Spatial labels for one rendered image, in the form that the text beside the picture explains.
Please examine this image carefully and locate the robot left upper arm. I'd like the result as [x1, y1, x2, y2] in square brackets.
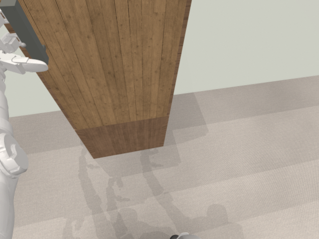
[0, 133, 28, 239]

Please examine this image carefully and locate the left robot hand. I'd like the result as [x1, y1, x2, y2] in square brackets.
[0, 9, 48, 75]

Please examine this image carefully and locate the robot left forearm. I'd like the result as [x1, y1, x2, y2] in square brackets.
[0, 68, 14, 138]

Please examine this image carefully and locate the handle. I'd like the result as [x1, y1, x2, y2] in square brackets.
[0, 0, 49, 65]

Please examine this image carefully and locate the cupboard door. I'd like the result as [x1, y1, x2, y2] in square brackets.
[0, 0, 187, 130]

